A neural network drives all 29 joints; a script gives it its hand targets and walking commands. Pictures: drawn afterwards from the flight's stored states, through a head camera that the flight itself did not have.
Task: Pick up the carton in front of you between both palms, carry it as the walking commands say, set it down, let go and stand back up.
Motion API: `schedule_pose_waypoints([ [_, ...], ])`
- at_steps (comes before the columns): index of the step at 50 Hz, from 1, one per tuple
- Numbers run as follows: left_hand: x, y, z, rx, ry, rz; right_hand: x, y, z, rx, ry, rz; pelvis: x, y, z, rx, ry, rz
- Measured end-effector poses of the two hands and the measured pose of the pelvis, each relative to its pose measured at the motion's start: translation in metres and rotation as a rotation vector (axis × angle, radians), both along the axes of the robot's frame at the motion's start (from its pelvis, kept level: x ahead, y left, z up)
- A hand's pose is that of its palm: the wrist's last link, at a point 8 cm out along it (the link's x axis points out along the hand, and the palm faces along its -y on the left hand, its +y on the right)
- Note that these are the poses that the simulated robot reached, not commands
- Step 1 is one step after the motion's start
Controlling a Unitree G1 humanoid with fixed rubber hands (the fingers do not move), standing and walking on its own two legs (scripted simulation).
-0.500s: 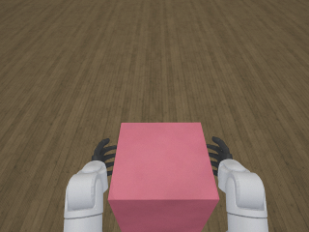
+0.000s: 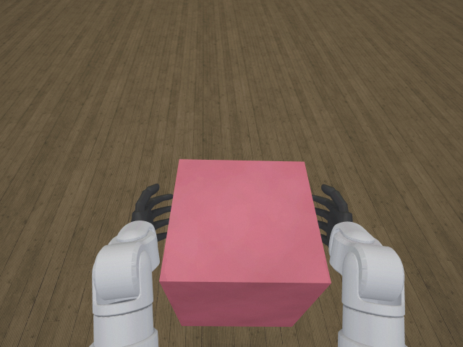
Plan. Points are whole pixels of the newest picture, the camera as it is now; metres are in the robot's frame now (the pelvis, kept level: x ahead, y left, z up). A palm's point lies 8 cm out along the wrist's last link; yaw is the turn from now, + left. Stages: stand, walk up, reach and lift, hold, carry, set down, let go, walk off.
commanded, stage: carry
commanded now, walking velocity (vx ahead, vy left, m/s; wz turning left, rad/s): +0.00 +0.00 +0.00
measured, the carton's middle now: (239, 248) +0.29 +0.00 +0.01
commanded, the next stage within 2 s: hold in 1.34 s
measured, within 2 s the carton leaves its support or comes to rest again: neither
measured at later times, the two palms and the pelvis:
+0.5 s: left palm (162, 205) +0.34 +0.14 +0.06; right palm (331, 205) +0.34 -0.16 +0.07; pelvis +0.07 -0.02 -0.01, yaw +1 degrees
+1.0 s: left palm (163, 220) +0.33 +0.14 +0.04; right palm (327, 220) +0.33 -0.16 +0.04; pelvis +0.03 -0.02 +0.00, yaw +1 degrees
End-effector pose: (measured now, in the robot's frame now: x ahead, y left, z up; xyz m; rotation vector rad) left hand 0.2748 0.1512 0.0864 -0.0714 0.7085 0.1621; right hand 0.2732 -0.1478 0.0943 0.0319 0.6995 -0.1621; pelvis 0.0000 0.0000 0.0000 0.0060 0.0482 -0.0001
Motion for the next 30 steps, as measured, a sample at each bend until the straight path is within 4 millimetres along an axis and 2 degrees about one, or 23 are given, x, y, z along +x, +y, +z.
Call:
schedule_pose_waypoints([
  [6, 0.036, -0.007, 0.012, 0.042, -0.017, -0.001, 0.037, -0.007, 0.003, 0.028, -0.018, 0.006, 0.044, -0.006, -0.002, -0.006, 0.004, 0.008],
  [12, 0.058, -0.012, 0.004, 0.041, 0.004, 0.003, 0.060, -0.012, -0.004, 0.025, 0.003, 0.012, 0.066, -0.012, -0.005, -0.007, 0.013, 0.008],
  [20, 0.066, -0.014, -0.010, 0.039, 0.024, 0.003, 0.070, -0.014, -0.017, 0.010, 0.024, 0.022, 0.075, -0.016, -0.008, -0.006, 0.018, 0.008],
  [30, 0.057, -0.015, -0.028, 0.064, 0.024, -0.018, 0.061, -0.015, -0.034, -0.015, 0.023, 0.039, 0.067, -0.017, -0.009, -0.005, 0.001, 0.009],
])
